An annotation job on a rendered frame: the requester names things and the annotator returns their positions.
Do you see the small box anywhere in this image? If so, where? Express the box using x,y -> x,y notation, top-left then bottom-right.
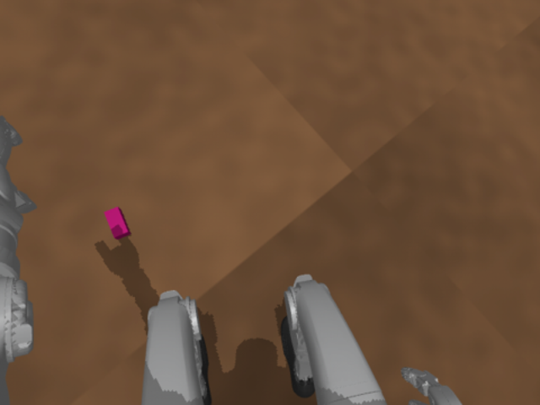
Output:
104,207 -> 131,240

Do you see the right robot foot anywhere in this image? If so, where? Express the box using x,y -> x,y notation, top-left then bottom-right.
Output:
281,316 -> 315,398

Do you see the right robot hand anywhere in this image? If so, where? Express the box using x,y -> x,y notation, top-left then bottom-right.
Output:
401,367 -> 462,405

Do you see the left robot arm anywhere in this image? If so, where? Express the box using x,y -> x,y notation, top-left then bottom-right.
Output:
0,164 -> 34,405

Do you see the left robot hand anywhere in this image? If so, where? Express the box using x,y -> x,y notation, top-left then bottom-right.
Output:
0,116 -> 37,213

